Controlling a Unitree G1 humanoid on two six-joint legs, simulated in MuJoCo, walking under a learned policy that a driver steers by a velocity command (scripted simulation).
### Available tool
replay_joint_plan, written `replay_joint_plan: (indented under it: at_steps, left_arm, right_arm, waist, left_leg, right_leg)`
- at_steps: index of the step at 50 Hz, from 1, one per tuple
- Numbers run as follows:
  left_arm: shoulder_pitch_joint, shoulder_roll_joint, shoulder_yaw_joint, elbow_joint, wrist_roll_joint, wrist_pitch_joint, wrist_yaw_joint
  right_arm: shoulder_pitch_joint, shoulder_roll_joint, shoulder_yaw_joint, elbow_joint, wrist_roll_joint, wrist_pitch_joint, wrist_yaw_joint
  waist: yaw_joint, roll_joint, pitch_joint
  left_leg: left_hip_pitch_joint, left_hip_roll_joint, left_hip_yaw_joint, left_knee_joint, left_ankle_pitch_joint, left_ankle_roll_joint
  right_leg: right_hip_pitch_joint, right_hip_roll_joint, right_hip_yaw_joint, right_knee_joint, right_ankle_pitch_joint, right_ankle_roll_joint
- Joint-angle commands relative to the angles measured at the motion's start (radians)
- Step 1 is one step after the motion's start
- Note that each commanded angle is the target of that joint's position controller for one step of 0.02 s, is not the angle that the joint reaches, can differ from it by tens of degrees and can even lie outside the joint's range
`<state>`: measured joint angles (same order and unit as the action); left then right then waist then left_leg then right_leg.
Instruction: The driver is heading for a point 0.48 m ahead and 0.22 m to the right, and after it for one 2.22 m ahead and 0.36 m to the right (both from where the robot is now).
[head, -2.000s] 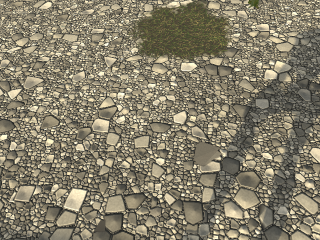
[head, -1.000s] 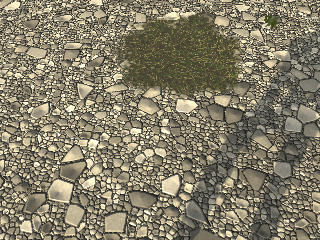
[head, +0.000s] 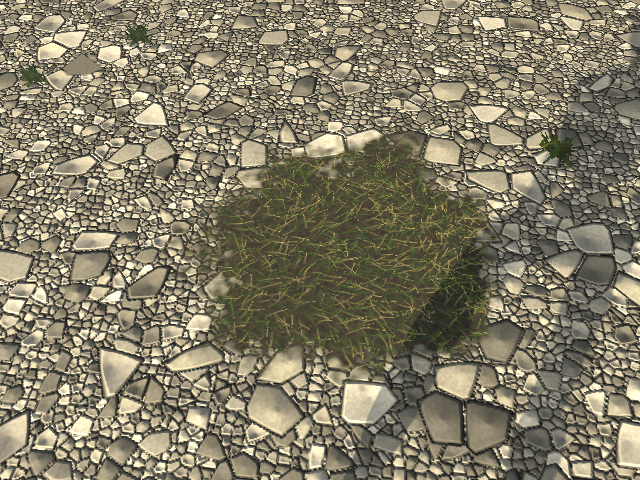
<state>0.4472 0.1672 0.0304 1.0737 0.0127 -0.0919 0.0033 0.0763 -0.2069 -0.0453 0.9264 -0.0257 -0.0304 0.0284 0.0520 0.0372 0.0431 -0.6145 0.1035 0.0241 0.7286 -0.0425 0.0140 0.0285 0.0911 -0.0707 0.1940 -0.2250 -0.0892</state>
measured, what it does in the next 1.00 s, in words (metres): walks ahead, turning right: left foot, then right foot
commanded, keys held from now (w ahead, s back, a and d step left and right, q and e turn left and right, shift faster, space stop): w+e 0.68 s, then e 0.28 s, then q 0.04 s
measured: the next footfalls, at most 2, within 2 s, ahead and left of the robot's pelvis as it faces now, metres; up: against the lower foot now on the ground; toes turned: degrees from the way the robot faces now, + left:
left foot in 0.16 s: +0.26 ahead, +0.12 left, +0.00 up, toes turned -1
right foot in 0.70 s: +0.46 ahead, -0.14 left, +0.00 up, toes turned -28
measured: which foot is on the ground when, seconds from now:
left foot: up 0.00-0.14, down 0.16-0.72, up 0.74-1.00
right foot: down 0.00-0.16, up 0.18-0.68, down 0.70-1.00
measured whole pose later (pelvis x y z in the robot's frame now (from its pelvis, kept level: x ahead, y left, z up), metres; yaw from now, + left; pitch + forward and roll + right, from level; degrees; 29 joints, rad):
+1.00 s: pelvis +0.44 -0.09 +0.00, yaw -33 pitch +1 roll +0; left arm 0.27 0.26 0.07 0.86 0.00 -0.02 0.00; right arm 0.12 -0.26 -0.06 0.79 -0.03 0.00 -0.01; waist 0.03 0.04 0.10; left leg -0.65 0.10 -0.03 1.05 -0.27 -0.06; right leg -0.21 0.14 0.04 0.38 -0.17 -0.13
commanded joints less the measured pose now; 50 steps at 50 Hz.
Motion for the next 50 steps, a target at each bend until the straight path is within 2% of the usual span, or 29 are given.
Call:
replay_joint_plan:
  at_steps: [1, 3, 5, 6, 7, 8, 9, 10, 11, 12, 14, 17, 19, 25, 29, 31, 33, 34, 35, 36, 37, 38, 39, 40, 41, 42, 43, 46, 50]
  left_arm:
    - [0.069, 0.141, 0.022, -0.020, 0.003, -0.005, 0.008]
    - [0.068, 0.155, 0.027, -0.021, 0.009, 0.001, 0.014]
    - [0.034, 0.173, 0.034, -0.029, 0.015, 0.005, 0.018]
    - [0.009, 0.183, 0.039, -0.036, 0.014, 0.005, 0.016]
    - [-0.011, 0.183, 0.039, -0.042, 0.007, 0.006, 0.011]
    - [-0.023, 0.152, 0.032, -0.072, -0.005, 0.002, 0.006]
    - [0.074, 0.038, 0.012, -0.106, -0.043, 0.006, 0.006]
    - [0.063, 0.137, 0.038, -0.097, -0.017, 0.017, 0.012]
    - [0.004, 0.148, 0.048, -0.103, -0.007, 0.025, 0.009]
    - [-0.043, 0.122, 0.044, -0.111, -0.003, 0.027, 0.000]
    - [-0.060, 0.101, 0.049, -0.120, 0.016, 0.050, -0.016]
    - [-0.099, 0.078, 0.048, -0.147, 0.021, 0.080, -0.033]
    - [-0.166, 0.080, 0.048, -0.176, 0.021, 0.089, -0.041]
    - [-0.386, 0.071, 0.028, -0.267, 0.019, 0.087, -0.065]
    - [-0.482, 0.087, 0.025, -0.315, 0.026, 0.086, -0.074]
    - [-0.478, 0.100, 0.030, -0.323, 0.030, 0.085, -0.072]
    - [-0.386, 0.123, 0.043, -0.304, 0.032, 0.083, -0.062]
    - [-0.279, 0.142, 0.056, -0.274, 0.031, 0.075, -0.054]
    - [-0.118, 0.180, 0.077, -0.223, 0.043, 0.063, -0.039]
    - [-0.062, 0.301, 0.108, -0.224, 0.053, 0.058, -0.024]
    - [-0.079, 0.367, 0.119, -0.255, 0.019, 0.068, -0.016]
    - [-0.092, 0.343, 0.113, -0.246, 0.003, 0.075, -0.008]
    - [-0.145, 0.290, 0.100, -0.244, -0.006, 0.072, -0.002]
    - [-0.201, 0.242, 0.087, -0.253, -0.011, 0.069, 0.001]
    - [-0.240, 0.211, 0.076, -0.259, -0.020, 0.068, 0.005]
    - [-0.257, 0.195, 0.068, -0.268, -0.021, 0.066, 0.005]
    - [-0.243, 0.202, 0.067, -0.269, -0.019, 0.059, 0.002]
    - [-0.195, 0.247, 0.078, -0.269, -0.010, 0.054, 0.001]
    - [-0.144, 0.229, 0.067, -0.271, -0.007, 0.065, 0.009]
  right_arm:
    - [-0.130, -0.044, 0.000, -0.094, 0.005, -0.017, -0.002]
    - [-0.153, -0.060, -0.003, -0.116, 0.007, -0.026, -0.004]
    - [-0.105, -0.079, -0.009, -0.116, 0.010, -0.040, -0.008]
    - [-0.026, -0.095, -0.017, -0.096, 0.010, -0.048, -0.014]
    - [0.126, -0.119, -0.030, -0.050, 0.003, -0.060, -0.024]
    - [0.298, -0.188, -0.051, -0.019, -0.022, -0.072, -0.040]
    - [0.361, -0.297, -0.077, -0.029, -0.043, -0.068, -0.043]
    - [0.301, -0.243, -0.068, -0.043, -0.015, -0.048, -0.038]
    - [0.202, -0.162, -0.046, -0.061, -0.006, -0.045, -0.036]
    - [0.147, -0.107, -0.032, -0.067, -0.002, -0.050, -0.033]
    - [0.136, -0.068, -0.020, -0.050, 0.002, -0.062, -0.042]
    - [0.195, -0.078, -0.023, -0.024, 0.013, -0.089, -0.042]
    - [0.223, -0.089, -0.026, -0.015, 0.011, -0.096, -0.042]
    - [0.284, -0.107, -0.028, 0.006, 0.007, -0.094, -0.044]
    - [0.351, -0.138, -0.036, 0.026, 0.005, -0.079, -0.052]
    - [0.358, -0.154, -0.040, 0.031, 0.002, -0.064, -0.058]
    - [0.355, -0.188, -0.049, 0.031, 0.001, -0.046, -0.060]
    - [0.351, -0.200, -0.052, 0.027, 0.003, -0.034, -0.057]
    - [0.333, -0.200, -0.051, 0.011, 0.008, -0.027, -0.054]
    - [0.353, -0.108, -0.031, -0.052, 0.028, -0.030, -0.045]
    - [0.301, -0.132, -0.040, -0.113, 0.024, -0.040, -0.036]
    - [0.202, -0.146, -0.041, -0.126, 0.021, -0.041, -0.038]
    - [0.204, -0.118, -0.029, -0.125, 0.031, -0.048, -0.040]
    - [0.224, -0.116, -0.031, -0.106, 0.021, -0.044, -0.045]
    - [0.236, -0.126, -0.034, -0.107, -0.003, -0.028, -0.046]
    - [0.259, -0.124, -0.035, -0.103, -0.016, -0.008, -0.043]
    - [0.262, -0.121, -0.035, -0.109, -0.018, 0.008, -0.041]
    - [0.229, -0.109, -0.030, -0.133, -0.009, 0.032, -0.039]
    - [0.152, -0.127, -0.027, -0.158, -0.004, 0.044, -0.043]
  waist:
    - [0.009, -0.097, 0.063]
    - [0.006, -0.103, 0.063]
    - [-0.031, -0.111, 0.045]
    - [-0.067, -0.114, 0.009]
    - [-0.133, -0.076, -0.071]
    - [-0.192, -0.005, -0.200]
    - [-0.153, 0.209, -0.339]
    - [-0.135, 0.135, -0.334]
    - [-0.094, 0.051, -0.181]
    - [-0.082, 0.009, -0.086]
    - [-0.042, 0.054, -0.021]
    - [-0.024, 0.044, -0.018]
    - [-0.026, 0.035, -0.003]
    - [-0.062, 0.033, 0.046]
    - [-0.090, 0.033, 0.061]
    - [-0.080, 0.046, 0.048]
    - [-0.038, 0.070, -0.013]
    - [0.004, 0.062, -0.078]
    - [0.080, 0.006, -0.164]
    - [0.064, -0.178, -0.274]
    - [0.042, -0.218, -0.339]
    - [0.044, -0.058, -0.241]
    - [0.009, -0.051, -0.146]
    - [-0.034, -0.018, -0.085]
    - [-0.068, -0.033, -0.062]
    - [-0.087, -0.049, -0.079]
    - [-0.092, -0.052, -0.098]
    - [-0.086, -0.061, -0.123]
    - [-0.055, -0.094, -0.119]
  left_leg:
    - [-0.021, -0.038, 0.028, -0.088, 0.022, -0.002]
    - [-0.009, -0.048, 0.018, -0.128, -0.022, 0.008]
    - [0.093, -0.070, 0.014, -0.183, -0.089, 0.028]
    - [0.214, -0.098, 0.023, -0.219, -0.120, 0.041]
    - [0.420, -0.112, 0.032, -0.288, -0.082, 0.063]
    - [0.684, 0.044, -0.122, -0.300, -0.147, 0.107]
    - [0.958, 0.340, -0.536, -0.368, -0.222, 0.204]
    - [0.875, 0.349, -0.667, -0.446, -0.290, 0.223]
    - [0.733, 0.312, -0.515, -0.465, -0.344, 0.198]
    - [0.604, 0.263, -0.383, -0.507, -0.294, 0.176]
    - [0.476, 0.191, -0.210, -0.551, -0.174, 0.128]
    - [0.464, 0.179, -0.092, -0.579, -0.034, 0.130]
    - [0.482, 0.175, -0.030, -0.593, 0.004, 0.133]
    - [0.521, 0.146, 0.132, -0.597, 0.118, 0.123]
    - [0.646, 0.183, 0.186, -0.556, 0.227, 0.116]
    - [0.703, 0.190, 0.221, -0.473, 0.436, 0.105]
    - [0.736, 0.191, 0.249, -0.284, 0.718, 0.096]
    - [0.717, 0.185, 0.258, -0.112, 0.734, 0.090]
    - [0.584, 0.163, 0.274, 0.150, 0.577, 0.052]
    - [0.205, 0.063, 0.272, 0.507, -0.045, -0.009]
    - [-0.026, -0.113, 0.097, 0.738, -0.557, -0.056]
    - [-0.086, -0.044, -0.016, 0.731, -0.457, -0.049]
    - [-0.064, -0.017, -0.018, 0.664, -0.377, -0.043]
    - [-0.020, 0.011, -0.028, 0.572, -0.348, -0.041]
    - [0.025, 0.017, -0.033, 0.520, -0.335, -0.048]
    - [0.074, 0.017, -0.035, 0.485, -0.322, -0.057]
    - [0.088, 0.005, -0.030, 0.468, -0.315, -0.066]
    - [0.065, -0.011, -0.024, 0.399, -0.257, -0.078]
    - [0.004, -0.015, -0.030, 0.298, -0.182, -0.071]
  right_leg:
    - [-0.008, -0.281, 0.182, -0.029, 0.418, -0.126]
    - [0.037, -0.300, 0.210, 0.012, 0.471, -0.127]
    - [0.038, -0.305, 0.220, 0.079, 0.562, -0.107]
    - [0.015, -0.290, 0.213, 0.161, 0.657, -0.090]
    - [-0.038, -0.242, 0.179, 0.333, 0.677, -0.068]
    - [-0.209, -0.181, 0.141, 0.588, 0.462, -0.047]
    - [-0.548, -0.022, 0.039, 0.932, -0.160, -0.002]
    - [-0.626, -0.046, 0.118, 1.054, -0.283, -0.018]
    - [-0.654, -0.103, 0.133, 1.073, -0.201, -0.023]
    - [-0.640, -0.140, 0.129, 1.038, -0.133, -0.018]
    - [-0.588, -0.177, 0.121, 0.980, -0.084, -0.003]
    - [-0.614, -0.187, 0.104, 0.968, -0.016, 0.013]
    - [-0.678, -0.199, 0.097, 0.936, 0.053, 0.023]
    - [-0.676, -0.185, 0.021, 0.613, 0.226, 0.034]
    - [-0.651, -0.163, -0.041, 0.485, 0.159, -0.005]
    - [-0.602, -0.123, -0.072, 0.446, 0.069, -0.037]
    - [-0.477, -0.051, -0.105, 0.421, -0.037, -0.077]
    - [-0.356, -0.010, -0.107, 0.376, -0.050, -0.102]
    - [-0.129, -0.018, -0.046, 0.286, 0.008, -0.137]
    - [0.185, -0.306, 0.351, 0.270, 0.049, -0.237]
    - [0.271, -0.484, 0.775, 0.151, 0.407, -0.349]
    - [0.200, -0.443, 0.566, 0.171, 0.636, -0.319]
    - [0.075, -0.407, 0.429, 0.182, 0.783, -0.287]
    - [-0.028, -0.337, 0.336, 0.166, 0.789, -0.229]
    - [-0.106, -0.286, 0.289, 0.151, 0.783, -0.199]
    - [-0.149, -0.261, 0.262, 0.144, 0.799, -0.182]
    - [-0.158, -0.248, 0.257, 0.148, 0.852, -0.181]
    - [-0.168, -0.225, 0.250, 0.155, 0.899, -0.169]
    - [-0.112, -0.226, 0.267, 0.150, 0.840, -0.129]
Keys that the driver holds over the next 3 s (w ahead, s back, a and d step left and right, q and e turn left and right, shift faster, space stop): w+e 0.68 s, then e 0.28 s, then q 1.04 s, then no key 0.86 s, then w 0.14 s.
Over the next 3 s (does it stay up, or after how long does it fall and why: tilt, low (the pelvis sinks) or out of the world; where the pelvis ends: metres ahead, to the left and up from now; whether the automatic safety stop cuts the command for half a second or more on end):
stays up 0.48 -0.12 0.00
